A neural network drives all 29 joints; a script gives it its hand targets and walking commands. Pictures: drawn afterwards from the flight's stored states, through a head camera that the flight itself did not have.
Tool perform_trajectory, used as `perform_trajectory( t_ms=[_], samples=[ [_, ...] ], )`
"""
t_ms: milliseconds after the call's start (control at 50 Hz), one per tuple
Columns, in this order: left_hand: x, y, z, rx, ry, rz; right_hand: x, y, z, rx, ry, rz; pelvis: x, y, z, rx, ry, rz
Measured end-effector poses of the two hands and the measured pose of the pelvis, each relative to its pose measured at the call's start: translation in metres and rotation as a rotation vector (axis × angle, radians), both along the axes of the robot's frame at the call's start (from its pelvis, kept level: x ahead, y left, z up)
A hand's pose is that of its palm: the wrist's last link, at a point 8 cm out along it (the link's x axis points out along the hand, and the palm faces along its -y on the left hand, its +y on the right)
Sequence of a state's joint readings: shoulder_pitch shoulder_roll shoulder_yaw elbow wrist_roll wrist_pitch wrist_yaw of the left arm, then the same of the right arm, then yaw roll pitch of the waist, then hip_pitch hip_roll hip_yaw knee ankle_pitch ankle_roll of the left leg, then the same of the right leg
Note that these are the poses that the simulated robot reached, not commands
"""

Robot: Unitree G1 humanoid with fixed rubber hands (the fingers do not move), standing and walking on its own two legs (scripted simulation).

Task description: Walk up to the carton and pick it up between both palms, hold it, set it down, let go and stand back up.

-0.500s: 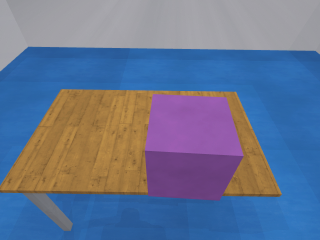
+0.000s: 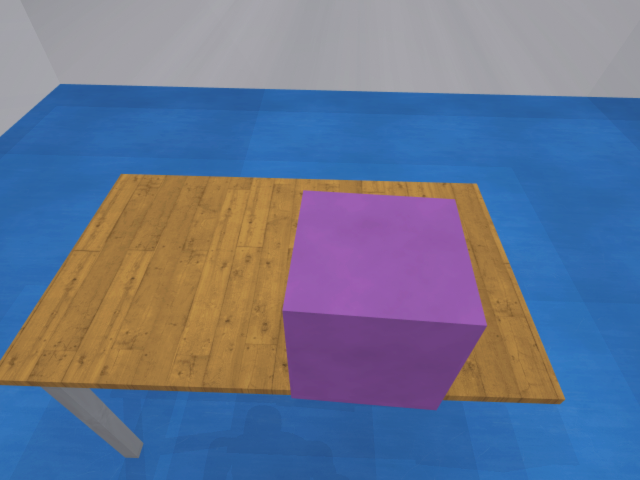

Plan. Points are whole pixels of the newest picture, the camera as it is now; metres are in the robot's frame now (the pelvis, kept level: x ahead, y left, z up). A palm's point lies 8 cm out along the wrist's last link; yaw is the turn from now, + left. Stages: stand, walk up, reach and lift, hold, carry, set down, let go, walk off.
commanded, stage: stand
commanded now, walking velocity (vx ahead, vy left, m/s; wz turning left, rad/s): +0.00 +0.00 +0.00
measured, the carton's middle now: (370, 301) +0.43 -0.06 -0.06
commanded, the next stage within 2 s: none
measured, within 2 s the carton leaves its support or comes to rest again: neither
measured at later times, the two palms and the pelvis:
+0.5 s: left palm out of the picture -0.01 +0.22 -0.14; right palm out of the picture +0.00 -0.23 -0.14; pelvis +0.01 +0.00 +0.00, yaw +1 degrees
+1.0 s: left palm out of the picture -0.01 +0.22 -0.14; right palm out of the picture +0.01 -0.23 -0.14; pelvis +0.02 -0.01 +0.00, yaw +2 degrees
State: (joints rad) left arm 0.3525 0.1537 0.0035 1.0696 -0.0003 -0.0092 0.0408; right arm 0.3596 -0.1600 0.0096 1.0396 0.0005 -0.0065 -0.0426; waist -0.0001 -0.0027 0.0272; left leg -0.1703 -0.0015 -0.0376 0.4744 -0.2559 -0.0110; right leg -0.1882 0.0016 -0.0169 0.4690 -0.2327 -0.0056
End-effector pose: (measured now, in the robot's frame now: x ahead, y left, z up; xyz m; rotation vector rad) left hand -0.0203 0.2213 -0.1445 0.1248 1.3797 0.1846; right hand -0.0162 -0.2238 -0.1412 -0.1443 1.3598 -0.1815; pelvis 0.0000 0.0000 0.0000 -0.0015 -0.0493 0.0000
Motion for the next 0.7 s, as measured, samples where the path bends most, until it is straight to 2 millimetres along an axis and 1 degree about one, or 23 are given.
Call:
perform_trajectory(
  t_ms=[280,700],
  samples=[
    [0.011,-0.002,0.002,0.005,-0.010,0.016,0.009,-0.002,0.000,0.001,0.015,0.016,0.006,-0.003,0.001,-0.003,0.000,0.016],
    [0.007,-0.004,0.002,0.005,0.011,0.047,0.020,-0.005,0.001,-0.003,0.027,0.040,0.011,-0.006,0.003,-0.002,0.001,0.037]
  ],
)
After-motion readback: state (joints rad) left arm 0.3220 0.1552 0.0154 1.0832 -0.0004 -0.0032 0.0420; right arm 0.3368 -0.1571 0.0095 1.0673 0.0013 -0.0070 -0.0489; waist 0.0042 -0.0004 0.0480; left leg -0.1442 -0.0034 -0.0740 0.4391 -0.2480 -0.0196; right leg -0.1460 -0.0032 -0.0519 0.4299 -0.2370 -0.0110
